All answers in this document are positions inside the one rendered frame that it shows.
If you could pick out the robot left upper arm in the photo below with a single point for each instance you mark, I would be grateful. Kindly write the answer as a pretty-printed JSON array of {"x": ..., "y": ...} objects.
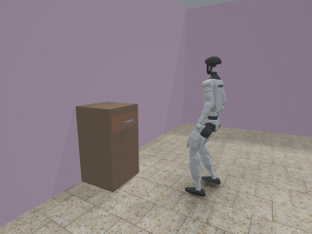
[{"x": 208, "y": 90}]

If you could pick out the cabinet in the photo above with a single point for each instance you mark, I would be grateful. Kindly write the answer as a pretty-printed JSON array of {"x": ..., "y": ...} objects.
[{"x": 107, "y": 160}]

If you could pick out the left robot hand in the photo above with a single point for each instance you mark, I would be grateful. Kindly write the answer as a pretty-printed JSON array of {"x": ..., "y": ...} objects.
[{"x": 195, "y": 136}]

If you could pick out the robot left forearm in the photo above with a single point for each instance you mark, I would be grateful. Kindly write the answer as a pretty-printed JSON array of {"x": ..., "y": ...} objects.
[{"x": 204, "y": 116}]

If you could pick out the robot right thigh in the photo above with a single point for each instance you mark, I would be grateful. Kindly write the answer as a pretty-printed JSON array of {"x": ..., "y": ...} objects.
[{"x": 203, "y": 151}]

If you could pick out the robot left shin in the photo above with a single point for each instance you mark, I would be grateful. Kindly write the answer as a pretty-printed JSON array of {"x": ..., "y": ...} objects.
[{"x": 195, "y": 169}]

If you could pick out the handle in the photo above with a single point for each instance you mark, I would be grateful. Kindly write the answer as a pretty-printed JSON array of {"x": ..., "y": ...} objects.
[{"x": 129, "y": 121}]

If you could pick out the drawer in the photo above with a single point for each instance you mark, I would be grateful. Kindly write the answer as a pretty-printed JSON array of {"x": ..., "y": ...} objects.
[{"x": 117, "y": 121}]

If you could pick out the robot right forearm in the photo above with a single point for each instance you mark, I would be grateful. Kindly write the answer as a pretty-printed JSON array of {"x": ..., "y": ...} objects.
[{"x": 218, "y": 113}]

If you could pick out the robot right upper arm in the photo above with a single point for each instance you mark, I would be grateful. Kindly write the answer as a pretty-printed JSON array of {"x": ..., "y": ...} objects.
[{"x": 223, "y": 96}]

